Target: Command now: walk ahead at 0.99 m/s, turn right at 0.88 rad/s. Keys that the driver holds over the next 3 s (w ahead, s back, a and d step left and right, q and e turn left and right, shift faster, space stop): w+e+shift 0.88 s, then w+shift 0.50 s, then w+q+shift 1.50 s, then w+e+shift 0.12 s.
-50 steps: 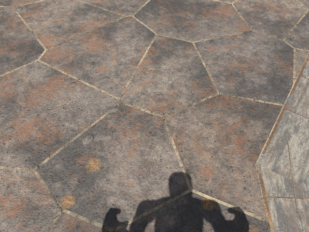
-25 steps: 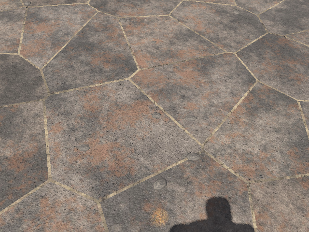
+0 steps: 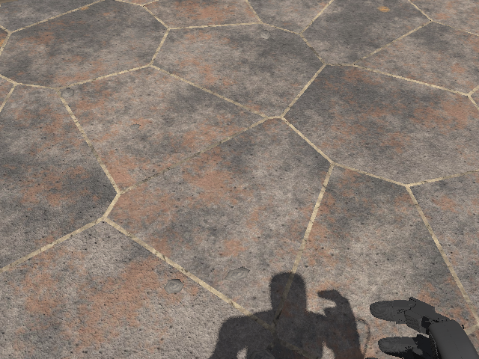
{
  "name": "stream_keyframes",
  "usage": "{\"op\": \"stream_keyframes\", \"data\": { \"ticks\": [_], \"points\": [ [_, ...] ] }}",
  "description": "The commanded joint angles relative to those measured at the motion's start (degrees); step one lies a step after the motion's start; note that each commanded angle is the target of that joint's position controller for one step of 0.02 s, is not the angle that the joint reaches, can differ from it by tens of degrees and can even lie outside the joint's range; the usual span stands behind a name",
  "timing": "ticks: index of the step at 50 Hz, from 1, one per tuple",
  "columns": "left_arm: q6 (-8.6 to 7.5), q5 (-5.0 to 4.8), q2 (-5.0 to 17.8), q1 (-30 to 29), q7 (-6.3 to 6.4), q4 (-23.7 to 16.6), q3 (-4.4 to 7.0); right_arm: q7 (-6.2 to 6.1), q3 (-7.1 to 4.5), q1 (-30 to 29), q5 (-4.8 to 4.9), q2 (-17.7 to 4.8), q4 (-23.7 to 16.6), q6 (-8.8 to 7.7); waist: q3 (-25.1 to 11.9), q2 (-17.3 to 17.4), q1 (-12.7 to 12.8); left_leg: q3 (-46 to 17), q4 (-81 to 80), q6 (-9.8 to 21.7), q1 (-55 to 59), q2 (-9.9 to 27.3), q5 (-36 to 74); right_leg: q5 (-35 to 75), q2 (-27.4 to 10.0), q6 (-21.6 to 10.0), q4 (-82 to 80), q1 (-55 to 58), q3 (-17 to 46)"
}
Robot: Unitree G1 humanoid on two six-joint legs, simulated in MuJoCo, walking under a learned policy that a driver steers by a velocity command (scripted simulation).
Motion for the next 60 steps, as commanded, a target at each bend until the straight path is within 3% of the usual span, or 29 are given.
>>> {"op": "stream_keyframes", "data": {
  "ticks": [1, 6, 8, 9, 10, 11, 12, 14, 18, 26, 29, 31, 32, 33, 34, 35, 37, 40, 43, 46, 49, 51, 52, 53, 54, 55, 56, 57, 60],
  "points": [
    [-2.38, -0.73, 8.5, -5.8, -0.06, -5.9, 2.29, 0.61, -1.22, -4.7, 1.41, -5.6, -4.5, 0.51, 6.4, 1.2, -2.0, 7.3, -16.8, -1.2, 11.5, -1.7, 13.9, 12.2, -11.3, -5.1, -15.7, -18.4, 16.3],
    [-1.98, -0.82, 10.6, -3.2, 0.01, -5.3, 3.51, 0.06, -2.08, -6.8, 2.3, -7.5, -5.2, -0.25, 1.0, -3.0, 1.1, 7.1, -32.1, 0.7, 17.7, -6.6, 18.3, 31.4, -13.5, -0.6, -7.2, -2.7, 18.5],
    [-2.16, -0.19, 13.5, -5.3, 0.12, -5.9, 4.1, -1.08, -4.32, 3.7, 2.58, -12.3, -2.3, -0.82, -6.8, -2.9, -4.4, 6.5, -33.5, 2.0, 30.2, -9.1, 9.5, 44.1, -13.4, 1.9, 7.0, 1.2, 18.5],
    [-2.57, -0.08, 14.3, -9.1, -0.15, -6.9, 4.26, -1.92, -5.72, 15.5, 2.56, -14.8, 0.4, -1.22, -12.4, -2.4, -11.7, 5.0, -32.7, 3.1, 43.6, -6.4, 6.4, 41.2, -11.6, 3.1, 20.2, -4.1, 17.2],
    [-3.41, 0.04, 8.4, -11.1, -0.06, -8.6, 2.66, -3.26, -7.7, 29.5, 1.21, -19.2, 2.8, -1.42, -20.4, 3.4, -16.8, -5.3, -32.0, 4.8, 57.8, 5.2, -13.4, 22.6, -9.2, 3.1, 38.7, -12.9, 12.5],
    [-3.32, -2.96, 0.4, -5.0, -0.23, -12.6, 0.18, -2.91, -8.54, 25.8, -0.5, -23.0, 2.5, -1.26, -28.7, 25.3, -9.2, -39.9, -44.6, 11.0, 68.8, 21.8, -29.8, -13.4, -3.5, 5.4, 54.5, -30.1, 5.6],
    [-2.0, -1.31, 4.7, -7.2, 0.47, -11.1, -0.18, -2.41, -8.93, 18.9, -0.04, -19.0, 1.5, -0.41, -21.3, 17.3, -8.6, -42.9, -47.9, 12.0, 61.4, 19.7, -39.6, -7.6, -10.0, 4.5, 58.6, -37.8, 2.5],
    [-0.76, 0.84, 7.2, -15.5, -0.64, -11.2, 0.71, -1.88, -7.02, 15.6, 0.63, -10.8, 2.9, -0.04, -7.9, 2.4, -9.0, -22.2, -46.7, 9.8, 46.6, 13.8, -19.8, -0.9, -14.7, 5.1, 54.0, -37.3, 0.0],
    [1.96, 1.75, 1.8, -20.5, -3.37, -15.6, -0.96, -0.84, -6.21, 20.8, 2.27, -7.6, 9.7, -1.82, -0.7, 5.7, -5.7, -4.2, -49.9, 7.3, 37.6, 10.3, 0.0, 0.2, -19.3, 5.7, 51.5, -38.9, -0.6],
    [2.43, 1.43, 2.0, -35.6, -5.67, -21.8, -2.87, -0.65, -6.82, 23.3, 2.14, -11.1, 14.4, -3.45, 8.6, 1.2, -5.3, 21.9, -56.6, 3.3, 34.3, 4.4, 31.7, 15.7, -16.4, 3.4, 26.6, -32.4, -13.2],
    [1.98, 1.37, 3.1, -32.6, -5.07, -20.1, -2.54, -1.94, -7.73, 26.6, 2.22, -15.6, 14.8, -2.14, 3.4, 5.3, -2.4, 24.2, -44.8, 1.8, 42.0, 5.9, 70.9, 10.9, -9.8, 0.3, 21.2, -21.8, -18.2],
    [1.65, 1.26, 7.0, -15.9, -3.76, -15.3, -0.56, -2.69, -8.66, 23.3, 1.98, -18.9, 13.6, -0.23, -5.3, 7.4, 6.8, 22.5, -22.7, 2.8, 39.3, 8.9, 80.5, 5.0, -6.8, -2.2, 20.4, -3.3, -15.8],
    [1.25, 1.15, 9.9, -2.8, -2.5, -10.9, 1.35, -2.33, -8.67, 20.4, 1.75, -18.7, 12.0, 0.36, -10.4, 5.8, 11.9, 21.5, -4.3, 3.6, 29.2, 8.5, 69.9, 3.8, -6.7, -4.5, 15.4, 14.0, -11.0],
    [2.04, -1.07, 13.3, -3.9, -0.72, -9.9, 3.74, -1.27, -8.36, 18.8, 1.59, -15.0, 11.1, 0.45, -9.4, -5.9, 8.9, 21.4, 18.4, 2.3, 12.9, -3.0, 10.2, -0.1, -12.1, -5.7, 11.2, 24.3, 0.0],
    [3.18, 1.56, 20.7, -9.4, -0.74, -13.2, 4.61, -0.88, -6.95, 22.5, 2.35, -11.3, 3.5, -0.72, -16.8, -13.9, 0.8, 13.2, 37.4, -0.6, -9.4, -8.5, -14.3, 2.8, -27.4, -17.8, 4.2, 38.3, 33.0],
    [3.59, 1.55, 18.4, -4.9, 0.3, -14.2, 4.72, -0.83, -6.68, 15.8, 2.53, -13.7, 1.7, -2.33, -19.8, -2.1, 5.2, 3.5, 36.0, -0.1, -13.9, -6.4, -9.4, -4.5, -29.1, -18.6, -4.6, 37.1, 41.1],
    [1.87, 0.68, 12.9, -7.7, 1.18, -10.7, 3.55, -0.92, -5.85, 13.0, 2.03, -12.4, 1.6, -2.97, -2.7, 5.2, -1.5, 2.7, 20.4, 0.5, -9.8, -0.9, -7.0, 0.3, -25.5, -13.5, -9.8, 15.5, 33.1],
    [-0.78, 0.39, 9.1, -12.1, 1.32, -10.9, 1.74, -0.91, -5.52, 15.8, -0.45, -11.3, 2.8, 0.87, 2.3, 4.9, -7.9, 3.1, 9.6, -1.6, 1.7, 1.6, -12.1, 8.7, -18.9, -11.4, -10.5, -5.3, 22.3],
    [-2.2, 0.34, 9.7, -13.8, 0.73, -11.0, 2.03, 0.08, -4.28, 5.7, 0.63, -8.2, -1.6, 1.43, 5.4, 2.4, -6.9, 5.7, -8.4, -2.5, 10.1, 1.4, 0.1, 7.1, -13.3, -8.7, -13.8, -18.8, 16.9],
    [-2.8, -0.4, 10.2, -11.3, -0.25, -9.7, 2.58, 0.87, -3.7, 2.4, 2.5, -7.0, -1.7, 0.99, 3.1, -0.5, -3.7, 7.8, -22.5, -0.6, 21.2, -1.6, 19.8, 14.9, -12.5, -4.7, -14.2, -18.5, 14.6],
    [-2.85, -0.6, 10.1, -5.8, -0.07, -7.3, 2.5, 0.57, -4.5, 1.1, 2.1, -9.2, -1.4, 0.6, 1.5, -2.0, -1.3, 8.1, -29.4, 2.1, 20.3, -3.3, 19.1, 29.2, -16.1, -2.2, -8.7, -3.1, 15.8],
    [-2.5, 0.32, 13.0, -5.4, 0.23, -6.3, 2.82, -0.36, -6.5, 11.5, 1.82, -12.7, 1.8, 0.14, -5.6, -0.7, -6.9, 10.1, -30.7, 4.0, 29.3, -7.6, 8.1, 47.2, -16.7, 0.4, 6.7, 4.3, 13.9],
    [-2.48, 0.95, 13.0, -8.1, 0.13, -6.4, 2.66, -1.26, -7.59, 22.4, 1.9, -14.6, 4.5, 0.05, -10.0, -0.5, -13.5, 10.1, -29.7, 4.8, 41.3, -6.3, 4.5, 45.9, -14.8, 1.7, 21.1, -1.1, 11.6],
    [-3.18, 1.5, 7.0, -9.6, 0.41, -7.9, 1.0, -2.52, -8.92, 34.7, 0.85, -18.9, 6.4, -0.09, -16.7, 6.1, -18.2, -3.5, -29.8, 6.0, 53.5, 4.7, -14.9, 28.2, -11.6, 2.7, 43.7, -11.5, 7.7],
    [-3.67, -1.45, 0.8, -1.3, -0.08, -10.6, -0.7, -1.58, -10.0, 30.7, 0.23, -23.6, 7.4, -0.1, -21.7, 28.8, -8.9, -42.2, -47.3, 12.1, 60.6, 17.6, -27.2, -9.1, -3.2, 5.1, 57.5, -28.2, 3.6],
    [-2.99, 0.46, 4.7, -5.1, 0.72, -8.9, -1.01, -0.61, -9.5, 22.8, 0.86, -17.6, 5.6, 0.32, -12.0, 14.6, -8.4, -43.1, -48.9, 13.9, 54.6, 16.5, -34.0, -5.4, -9.0, 4.1, 60.3, -36.2, 3.6],
    [-2.6, 1.15, 6.0, -10.9, 0.17, -9.1, -0.73, -0.24, -8.67, 19.7, 1.43, -13.3, 5.5, 0.18, -6.4, 4.6, -8.8, -31.9, -47.3, 14.2, 47.9, 14.3, -27.9, -1.1, -11.7, 4.4, 57.9, -36.2, 3.0],
    [-2.47, 1.5, 5.5, -14.6, -0.42, -10.1, -0.95, -0.01, -8.2, 19.6, 1.09, -11.3, 7.0, -0.02, -2.5, -0.3, -8.3, -24.4, -47.5, 13.6, 41.4, 11.7, -19.1, -0.1, -13.2, 4.4, 54.6, -35.1, 2.6],
    [-1.22, 2.07, 2.1, -17.6, -2.02, -12.3, -2.1, 0.07, -7.0, 22.8, 1.72, -8.6, 12.0, -1.49, 1.5, 3.7, -5.3, -12.5, -50.4, 11.7, 34.2, 7.0, -9.0, -1.7, -14.7, 5.1, 48.2, -34.3, 3.9]
  ]
}}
